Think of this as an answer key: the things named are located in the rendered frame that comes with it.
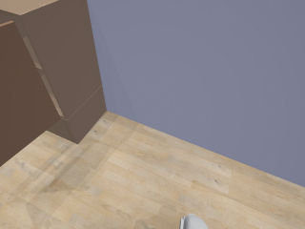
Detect cupboard door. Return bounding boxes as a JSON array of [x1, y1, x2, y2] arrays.
[[0, 21, 61, 167]]

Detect robot right thigh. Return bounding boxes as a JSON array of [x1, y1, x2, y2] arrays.
[[179, 215, 209, 229]]

